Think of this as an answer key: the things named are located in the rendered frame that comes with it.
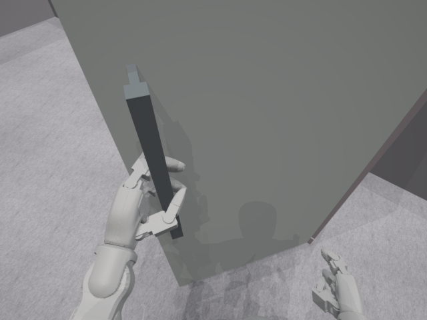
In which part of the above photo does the fridge door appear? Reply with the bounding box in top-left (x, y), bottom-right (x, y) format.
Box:
top-left (51, 0), bottom-right (427, 287)

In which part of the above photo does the handle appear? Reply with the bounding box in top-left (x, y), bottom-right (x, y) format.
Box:
top-left (123, 63), bottom-right (183, 239)

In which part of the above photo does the robot left forearm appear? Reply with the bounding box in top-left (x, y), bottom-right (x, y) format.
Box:
top-left (68, 244), bottom-right (137, 320)

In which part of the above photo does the right robot hand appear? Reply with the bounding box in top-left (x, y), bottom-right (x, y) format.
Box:
top-left (312, 247), bottom-right (365, 319)

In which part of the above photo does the left robot hand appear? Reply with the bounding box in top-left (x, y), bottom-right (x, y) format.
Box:
top-left (104, 153), bottom-right (187, 250)

